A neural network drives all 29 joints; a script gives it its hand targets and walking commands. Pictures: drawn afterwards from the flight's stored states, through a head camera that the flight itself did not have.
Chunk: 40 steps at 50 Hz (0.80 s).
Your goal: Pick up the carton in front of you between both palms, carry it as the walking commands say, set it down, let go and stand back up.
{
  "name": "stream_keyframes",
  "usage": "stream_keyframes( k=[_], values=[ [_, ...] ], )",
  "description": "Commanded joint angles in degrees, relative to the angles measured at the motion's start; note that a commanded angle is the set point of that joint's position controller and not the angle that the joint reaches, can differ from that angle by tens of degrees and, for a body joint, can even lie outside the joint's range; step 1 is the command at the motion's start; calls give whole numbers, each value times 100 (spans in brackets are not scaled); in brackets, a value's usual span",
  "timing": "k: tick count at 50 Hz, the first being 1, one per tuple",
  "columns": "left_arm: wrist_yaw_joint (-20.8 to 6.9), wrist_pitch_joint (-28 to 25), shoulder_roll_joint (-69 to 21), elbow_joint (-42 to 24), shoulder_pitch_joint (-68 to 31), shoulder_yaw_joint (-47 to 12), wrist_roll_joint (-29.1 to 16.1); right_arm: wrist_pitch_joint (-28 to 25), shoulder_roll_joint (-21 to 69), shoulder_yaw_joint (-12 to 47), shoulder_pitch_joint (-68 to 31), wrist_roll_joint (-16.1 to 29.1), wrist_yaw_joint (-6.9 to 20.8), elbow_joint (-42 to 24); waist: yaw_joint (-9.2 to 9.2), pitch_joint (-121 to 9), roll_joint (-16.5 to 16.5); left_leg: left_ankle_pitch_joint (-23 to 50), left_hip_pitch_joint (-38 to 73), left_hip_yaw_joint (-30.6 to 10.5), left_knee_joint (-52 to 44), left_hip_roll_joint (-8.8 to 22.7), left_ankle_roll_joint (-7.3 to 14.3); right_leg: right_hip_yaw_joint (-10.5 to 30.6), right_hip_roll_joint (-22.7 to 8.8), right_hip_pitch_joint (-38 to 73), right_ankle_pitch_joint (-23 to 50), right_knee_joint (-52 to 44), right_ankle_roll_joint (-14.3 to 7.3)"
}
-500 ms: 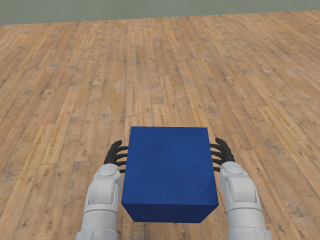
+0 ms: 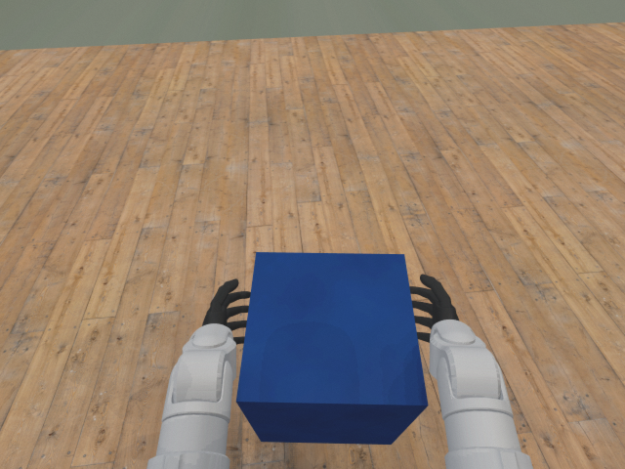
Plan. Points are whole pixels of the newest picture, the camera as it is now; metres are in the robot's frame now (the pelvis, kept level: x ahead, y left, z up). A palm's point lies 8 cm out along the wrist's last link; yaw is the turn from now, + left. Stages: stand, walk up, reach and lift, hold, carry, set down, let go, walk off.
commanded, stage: carry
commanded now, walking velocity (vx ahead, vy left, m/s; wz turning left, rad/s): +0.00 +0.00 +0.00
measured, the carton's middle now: (327, 354) +0.30 +0.00 -0.06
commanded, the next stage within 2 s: hold in 0.52 s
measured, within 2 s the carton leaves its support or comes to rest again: neither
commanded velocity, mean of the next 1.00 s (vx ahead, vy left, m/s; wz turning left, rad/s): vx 0.00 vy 0.00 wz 0.00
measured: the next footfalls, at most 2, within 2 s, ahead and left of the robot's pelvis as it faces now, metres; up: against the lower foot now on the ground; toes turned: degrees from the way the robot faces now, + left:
none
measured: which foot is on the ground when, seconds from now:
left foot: down 0.00-1.00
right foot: down 0.00-1.00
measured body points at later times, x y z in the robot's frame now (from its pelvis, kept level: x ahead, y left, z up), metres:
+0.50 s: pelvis -0.01 +0.01 +0.00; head -0.03 +0.01 +0.45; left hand +0.29 +0.16 +0.03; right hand +0.29 -0.14 +0.03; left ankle +0.00 +0.09 -0.74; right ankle +0.04 -0.12 -0.74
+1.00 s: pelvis -0.03 -0.03 +0.00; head -0.06 -0.04 +0.44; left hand +0.26 +0.17 +0.02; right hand +0.31 -0.12 +0.03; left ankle +0.00 +0.09 -0.73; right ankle +0.04 -0.14 -0.74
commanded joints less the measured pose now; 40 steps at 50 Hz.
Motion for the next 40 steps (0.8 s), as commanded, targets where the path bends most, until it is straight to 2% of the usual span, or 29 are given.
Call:
stream_keyframes(
  k=[1,26,27,28,29,30,31,32,33,34,36,37,40],
  values=[
    [-1489,-378,-5378,-685,-2910,-3224,-1614,-251,5380,3239,-2607,1569,1517,-444,-1,-1495,17,1060,300,-700,-569,704,2,565,-508,714,904,-294,-58],
    [-1487,-376,-5379,-726,-2909,-3261,-1635,-255,5389,3260,-2605,1582,1517,-475,-1,-1526,23,1062,247,-728,-599,701,50,539,-500,678,801,-281,-19],
    [-1544,-396,-5532,-551,-2471,-3044,-1618,-232,5498,3109,-2089,1498,1573,-571,-74,-1008,342,2595,808,-1808,-907,-443,37,1265,1117,1698,1550,-415,-217],
    [-1473,-509,-5469,-663,-2454,-3059,-1455,-322,5280,3176,-2240,1454,1588,-797,18,-1292,401,2998,1216,-1838,-831,-434,2,1409,1012,1602,1818,-456,-233],
    [-1430,-543,-5397,-621,-2376,-2974,-1345,-347,5295,3176,-2325,1467,1596,-875,-8,-1327,168,3322,1751,-1864,-772,-394,6,1427,1033,1343,1800,-517,-170],
    [-1362,-576,-5384,-568,-2330,-2888,-1293,-362,5192,3224,-2391,1475,1605,-817,127,-1299,283,3009,1891,-1835,-851,-434,-21,1446,985,1364,1655,-562,-140],
    [-1341,-581,-5271,-538,-2364,-2812,-1195,-374,5179,3187,-2438,1479,1626,-841,99,-1142,162,2943,2147,-1824,-857,-469,-22,1428,1037,1056,1499,-638,-85],
    [-1324,-597,-5232,-483,-2435,-2779,-1221,-379,5157,3254,-2537,1515,1629,-810,145,-1155,120,2704,2203,-1790,-910,-479,-47,1405,1070,1103,1314,-678,-70],
    [-1320,-587,-5211,-494,-2483,-2784,-1186,-387,5132,3221,-2587,1513,1659,-741,130,-1006,238,2373,2303,-1767,-966,-503,-58,1400,1049,877,1030,-723,-54],
    [-1339,-587,-5265,-561,-2737,-2858,-1291,-404,5174,3181,-2644,1497,1648,-615,81,-972,168,2148,2114,-1782,-993,-476,-78,1397,1076,1017,850,-714,-80],
    [-1409,-547,-5380,-609,-3004,-3061,-1436,-412,5221,2998,-2575,1381,1617,-377,-79,-829,234,1606,1870,-1798,-1058,-460,-112,1411,1065,1118,572,-720,-145],
    [-1435,-521,-5420,-566,-3018,-3076,-1444,-410,5210,2898,-2562,1328,1632,-282,-101,-742,339,1357,1981,-1790,-1095,-455,-106,1421,1028,973,389,-713,-158],
    [-1617,-503,-5461,-315,-3513,-3039,-1506,-405,5417,2686,-2821,1204,1619,34,-253,-513,151,734,1476,-1752,-1071,-478,-86,1438,1005,1101,103,-752,-200]
  ],
)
